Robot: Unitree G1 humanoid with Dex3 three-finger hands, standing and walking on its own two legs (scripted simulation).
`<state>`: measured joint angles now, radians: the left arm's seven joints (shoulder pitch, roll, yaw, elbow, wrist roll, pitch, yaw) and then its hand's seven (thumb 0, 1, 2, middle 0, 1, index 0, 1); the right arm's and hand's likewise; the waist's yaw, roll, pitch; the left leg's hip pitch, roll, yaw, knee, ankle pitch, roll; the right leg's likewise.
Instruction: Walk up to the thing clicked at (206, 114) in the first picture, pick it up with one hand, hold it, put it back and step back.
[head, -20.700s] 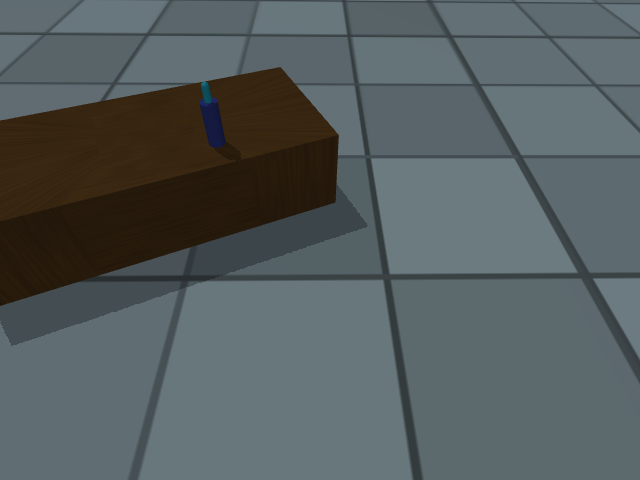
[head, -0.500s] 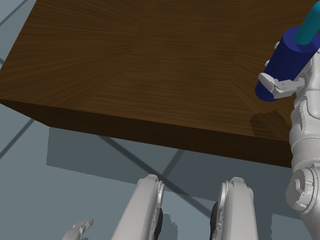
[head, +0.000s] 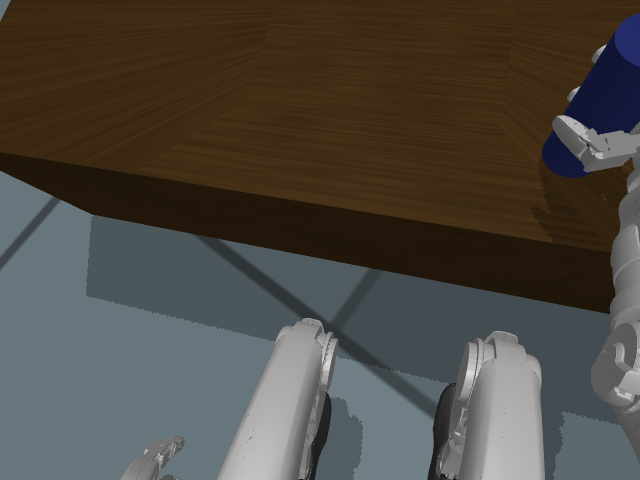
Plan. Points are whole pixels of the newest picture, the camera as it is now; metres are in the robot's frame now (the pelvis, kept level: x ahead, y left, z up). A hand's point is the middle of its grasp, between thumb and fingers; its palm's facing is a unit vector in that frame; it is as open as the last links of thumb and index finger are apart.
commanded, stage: lower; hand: right
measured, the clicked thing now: (624, 84) +0.53 -0.23 +0.04
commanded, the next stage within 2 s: loosen in 0.46 s
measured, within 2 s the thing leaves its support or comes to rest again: rests again in 0.22 s
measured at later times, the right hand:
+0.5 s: hand (598, 109) +0.54 -0.23 -0.02, palm faces +0.14 +0.99 -0.01, open 9.4 cm
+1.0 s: hand (596, 114) +0.54 -0.23 -0.03, palm faces +0.13 +0.99 -0.01, open 11.4 cm
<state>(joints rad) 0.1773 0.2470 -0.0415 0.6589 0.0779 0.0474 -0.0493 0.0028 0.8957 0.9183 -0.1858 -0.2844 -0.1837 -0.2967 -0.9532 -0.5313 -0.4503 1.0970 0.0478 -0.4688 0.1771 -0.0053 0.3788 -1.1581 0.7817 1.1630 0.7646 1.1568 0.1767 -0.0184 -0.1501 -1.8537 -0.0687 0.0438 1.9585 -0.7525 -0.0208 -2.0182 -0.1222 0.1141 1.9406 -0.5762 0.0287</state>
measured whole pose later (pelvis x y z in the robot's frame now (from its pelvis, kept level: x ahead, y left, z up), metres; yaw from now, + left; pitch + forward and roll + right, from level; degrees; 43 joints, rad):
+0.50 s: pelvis -0.01 +0.00 -0.03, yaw +2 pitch +36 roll +7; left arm 0.17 0.26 -0.07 0.64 0.08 0.06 -0.04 0.00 0.90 0.91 -0.19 -0.28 -0.18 -0.29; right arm -1.00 -0.60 -0.47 1.08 0.06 -0.43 0.20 0.00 0.39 -1.16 0.80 1.14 0.79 1.13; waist 0.18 -0.01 -0.12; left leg -1.94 -0.09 0.07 2.06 -0.76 -0.01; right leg -2.11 -0.13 0.15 2.05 -0.58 0.04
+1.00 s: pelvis -0.01 +0.00 -0.04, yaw +2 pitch +35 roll +8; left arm 0.18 0.25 -0.10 0.62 0.07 0.06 -0.04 0.00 0.91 0.90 -0.19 -0.29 -0.19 -0.29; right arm -0.99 -0.62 -0.45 1.02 0.07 -0.36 0.20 0.00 0.44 -0.48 0.84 0.68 0.85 0.69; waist 0.18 -0.01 -0.11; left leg -1.96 -0.09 0.08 2.08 -0.76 -0.01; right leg -2.13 -0.13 0.17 2.08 -0.58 0.04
